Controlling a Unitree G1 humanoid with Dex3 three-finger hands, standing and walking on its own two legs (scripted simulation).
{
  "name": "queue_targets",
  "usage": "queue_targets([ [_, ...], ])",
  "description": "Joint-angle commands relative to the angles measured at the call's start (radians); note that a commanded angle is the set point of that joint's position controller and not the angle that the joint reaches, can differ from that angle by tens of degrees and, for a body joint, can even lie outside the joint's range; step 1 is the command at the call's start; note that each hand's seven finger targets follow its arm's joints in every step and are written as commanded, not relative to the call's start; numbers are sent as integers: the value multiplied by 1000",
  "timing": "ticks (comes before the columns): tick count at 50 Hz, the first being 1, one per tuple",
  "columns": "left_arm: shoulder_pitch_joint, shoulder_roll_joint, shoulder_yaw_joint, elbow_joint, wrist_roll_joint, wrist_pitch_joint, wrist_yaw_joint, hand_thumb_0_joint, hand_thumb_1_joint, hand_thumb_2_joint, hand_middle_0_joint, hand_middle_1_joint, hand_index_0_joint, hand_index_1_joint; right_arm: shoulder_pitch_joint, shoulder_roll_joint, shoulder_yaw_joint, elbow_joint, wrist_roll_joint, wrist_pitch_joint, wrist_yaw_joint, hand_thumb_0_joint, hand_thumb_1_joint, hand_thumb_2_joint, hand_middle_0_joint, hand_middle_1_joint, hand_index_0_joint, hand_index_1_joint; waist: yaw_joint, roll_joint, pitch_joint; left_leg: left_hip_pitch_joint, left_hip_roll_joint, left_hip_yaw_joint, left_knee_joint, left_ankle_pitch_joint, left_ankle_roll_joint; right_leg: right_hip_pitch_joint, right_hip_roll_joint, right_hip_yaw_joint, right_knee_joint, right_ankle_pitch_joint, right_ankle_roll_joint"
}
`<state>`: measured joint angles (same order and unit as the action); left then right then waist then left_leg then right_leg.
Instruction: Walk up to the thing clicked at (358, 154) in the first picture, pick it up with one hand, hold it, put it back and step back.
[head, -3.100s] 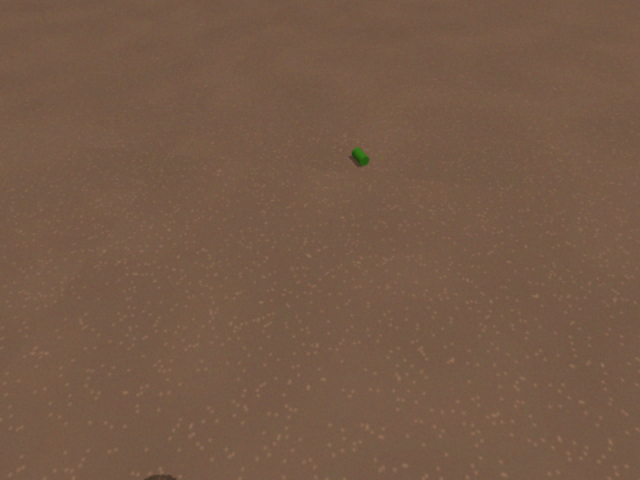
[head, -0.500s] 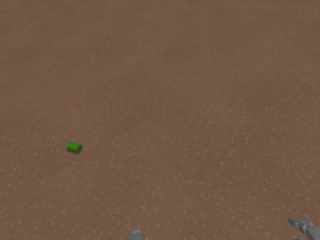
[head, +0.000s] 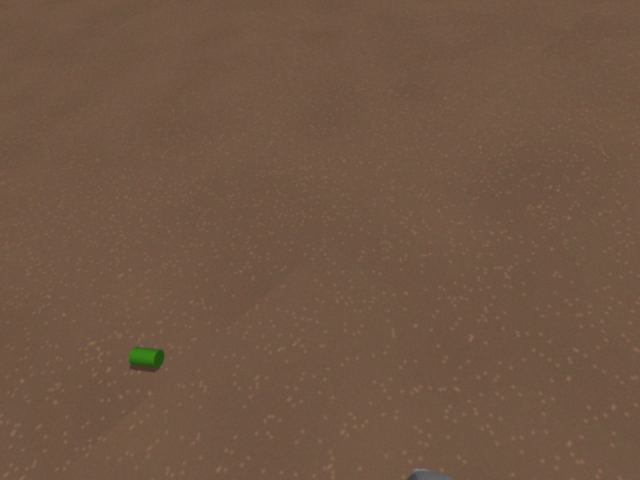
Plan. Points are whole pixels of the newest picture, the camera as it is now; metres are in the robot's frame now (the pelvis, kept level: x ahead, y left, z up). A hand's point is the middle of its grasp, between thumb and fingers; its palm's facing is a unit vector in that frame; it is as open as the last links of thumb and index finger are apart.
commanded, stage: walk up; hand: left
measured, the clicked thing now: (146, 356) +0.68 +0.67 -0.71
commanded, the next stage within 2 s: none
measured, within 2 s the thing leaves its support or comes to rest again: neither
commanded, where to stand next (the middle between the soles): +0.26 +0.47 m, yaw -11 degrees
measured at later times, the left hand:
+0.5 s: hand out of the picture +0.19 +0.52 -0.12, palm faces -0.13 -0.82 -0.55, open 7.4 cm
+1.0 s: hand out of the picture +0.24 +0.77 -0.13, palm faces -0.12 -0.74 -0.66, open 7.3 cm
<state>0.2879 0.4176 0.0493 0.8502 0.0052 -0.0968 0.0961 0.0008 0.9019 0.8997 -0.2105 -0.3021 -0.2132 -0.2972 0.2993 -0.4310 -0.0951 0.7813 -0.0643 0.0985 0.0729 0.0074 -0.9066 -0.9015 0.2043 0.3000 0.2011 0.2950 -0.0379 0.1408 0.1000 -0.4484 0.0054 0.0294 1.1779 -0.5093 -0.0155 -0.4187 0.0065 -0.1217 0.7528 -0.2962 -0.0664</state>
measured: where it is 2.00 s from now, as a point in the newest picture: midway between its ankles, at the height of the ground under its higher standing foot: outside the picture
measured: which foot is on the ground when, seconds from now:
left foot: up 0.00-0.26, down 0.28-0.58, up 0.60-0.92, down 0.94-1.00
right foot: down 0.00-0.30, up 0.32-0.56, down 0.58-0.96, up 0.98-1.00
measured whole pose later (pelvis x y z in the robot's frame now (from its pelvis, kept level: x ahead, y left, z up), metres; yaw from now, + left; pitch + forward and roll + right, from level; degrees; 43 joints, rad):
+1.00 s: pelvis +0.15 +0.42 -0.03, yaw -8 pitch -2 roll -1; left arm 0.30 0.52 0.09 0.92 0.04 -0.05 0.11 0.00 0.90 0.90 -0.21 -0.30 -0.21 -0.30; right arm 0.26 -0.51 -0.13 0.74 -0.06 0.07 0.08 0.00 -0.91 -0.90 0.20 0.30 0.20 0.29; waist 0.00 0.08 0.09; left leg -0.46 0.08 0.01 1.02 -0.52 -0.03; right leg -0.56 -0.13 0.14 1.06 -0.53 -0.04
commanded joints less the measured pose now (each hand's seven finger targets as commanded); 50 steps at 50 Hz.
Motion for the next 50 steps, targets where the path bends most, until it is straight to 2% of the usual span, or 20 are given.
queue_targets([
  [1, 67, 333, 104, -47, 4, -15, 31, 0, 900, 900, -200, -300, -200, -300, -9, -243, -74, -88, 4, -24, 1, 0, -900, -900, 200, 300, 200, 300, 21, -193, -41, -215, 118, -159, 104, 98, -4, 103, -314, 448, -387, -164, -148],
  [10, 32, 431, 139, -54, 39, -15, 18, 0, 900, 900, -200, -300, -200, -300, -54, -234, -90, -105, 2, -19, 32, 0, -900, -900, 200, 300, 200, 300, 20, -310, -69, -31, 130, -22, -200, 42, 5, -87, -245, 328, -269, -278, -147],
  [13, -56, 404, 124, -53, 37, 0, 21, 0, 900, 900, -200, -300, -200, -300, 123, -232, -107, -51, -1, -30, 22, 0, -900, -900, 200, 300, 200, 300, -95, -227, -137, 226, 73, 51, -407, 86, 16, -188, -207, 237, -48, -211, -86],
  [14, -37, 315, 95, -44, 34, 11, 23, 0, 900, 900, -200, -300, -200, -300, 212, -257, -117, -14, -13, -39, 13, 0, -900, -900, 200, 300, 200, 300, -136, -51, -143, 315, 41, 6, -559, -28, 26, -267, -112, 138, 202, -192, -40],
  [15, -23, 198, 58, -64, 13, 10, 27, 0, 900, 900, -200, -300, -200, -300, 189, -373, -131, -41, -17, -52, 5, 0, -900, -900, 200, 300, 200, 300, -137, 298, -69, 303, 313, -523, -849, -134, 103, -528, 96, 61, 468, -353, 29],
  [16, -74, 245, 54, -49, 13, 0, 46, 0, 900, 900, -200, -300, -200, -300, 62, -453, -140, -66, 13, -62, -6, 0, -900, -900, 200, 300, 200, 300, -90, 282, -15, 200, 393, -741, -951, -138, 225, -490, 26, 168, 552, -336, -5],
  [19, 13, 296, 72, 47, -22, -4, 34, 0, 900, 900, -200, -300, -200, -300, -21, -308, -95, -87, 5, -70, -29, 0, -900, -900, 200, 300, 200, 300, -29, 53, 10, 213, 284, -376, -722, 177, 202, -425, -31, 162, 525, -181, 16],
  [24, 59, 237, 60, 50, -26, -8, 13, 0, 900, 900, -200, -300, -200, -300, -31, -230, -60, -107, -6, -65, -23, 0, -900, -900, 200, 300, 200, 300, -16, 101, -46, 214, 247, -181, -636, 636, 271, -129, -31, 26, 170, -147, 35],
  [27, 277, 260, 85, 88, -17, -11, 28, 0, 900, 900, -200, -300, -200, -300, -127, -191, -42, -166, 6, -50, -16, 0, -900, -900, 200, 300, 200, 300, 130, -53, -149, 37, 158, -44, -384, 584, 161, 327, -35, 65, -233, 183, 20],
  [28, 348, 345, 116, 81, 2, -12, 43, 0, 900, 900, -200, -300, -200, -300, -54, -132, -24, -166, 20, -52, -17, 0, -900, -900, 200, 300, 200, 300, 166, -230, -204, -112, 86, -23, -148, 356, 89, 504, -159, 326, -320, 102, 6],
  [29, 303, 397, 121, 23, 10, -11, 52, 0, 900, 900, -200, -300, -200, -300, 30, -119, -20, -164, 21, -44, -20, 0, -900, -900, 200, 300, 200, 300, 100, -262, -273, -253, 25, -100, 3, -71, 28, 591, -432, 733, -349, 66, -101],
  [30, 199, 411, 118, -11, -1, -1, 56, 0, 900, 900, -200, -300, -200, -300, 10, -221, -54, -149, 9, -23, -35, 0, -900, -900, 200, 300, 200, 300, 97, -110, -239, -254, 38, -167, 138, -112, 14, 422, -514, 835, -408, -103, -224],
  [31, 130, 401, 115, -29, -6, -3, 56, 0, 900, 900, -200, -300, -200, -300, -12, -241, -68, -140, 3, -16, -41, 0, -900, -900, 200, 300, 200, 300, 75, -79, -161, -273, 75, -201, 197, -74, 14, 318, -501, 785, -417, -175, -254],
  [35, 59, 329, 96, -39, 14, -15, 37, 0, 900, 900, -200, -300, -200, -300, 42, -233, -73, -89, 7, -18, -22, 0, -900, -900, 200, 300, 200, 300, 24, -193, -39, -192, 72, -194, 155, 79, 12, 77, -301, 411, -325, -65, -149],
  [43, 57, 425, 134, -42, 42, -9, 21, 0, 900, 900, -200, -300, -200, -300, -41, -230, -86, -121, 0, -10, 16, 0, -900, -900, 200, 300, 200, 300, 45, -348, -55, -48, 117, -30, -160, -15, 13, -81, -255, 344, -270, -319, -150],
  [46, -55, 396, 121, -48, 41, 10, 25, 0, 900, 900, -200, -300, -200, -300, 171, -242, -108, -48, -5, -22, 9, 0, -900, -900, 200, 300, 200, 300, -89, -227, -132, 239, 62, 31, -407, 49, 31, -216, -214, 242, -26, -282, -79],
  [47, -36, 301, 93, -43, 39, 21, 29, 0, 900, 900, -200, -300, -200, -300, 258, -272, -118, -23, -21, -31, 1, 0, -900, -900, 200, 300, 200, 300, -136, -22, -119, 317, 51, -59, -571, -77, 47, -333, -116, 140, 261, -252, -26],
  [48, -57, 201, 60, -71, 15, 24, 39, 0, 900, 900, -200, -300, -200, -300, 197, -388, -125, -65, -12, -40, -2, 0, -900, -900, 200, 300, 200, 300, -122, 333, -24, 216, 305, -586, -878, -179, 116, -565, 86, 39, 503, -408, 29],
  [49, -98, 258, 57, -52, 27, 11, 58, 0, 900, 900, -200, -300, -200, -300, 43, -446, -125, -80, 13, -49, -12, 0, -900, -900, 200, 300, 200, 300, -69, 273, 59, 58, 384, -784, -982, -260, 233, -491, -9, 161, 557, -356, -1],
  [50, -97, 306, 62, -20, 10, 9, 51, 0, 900, 900, -200, -300, -200, -300, -15, -348, -106, -110, 2, -55, -22, 0, -900, -900, 200, 300, 200, 300, -55, 38, 86, 57, 325, -600, -887, -114, 207, -475, -33, 165, 558, -254, 19],
])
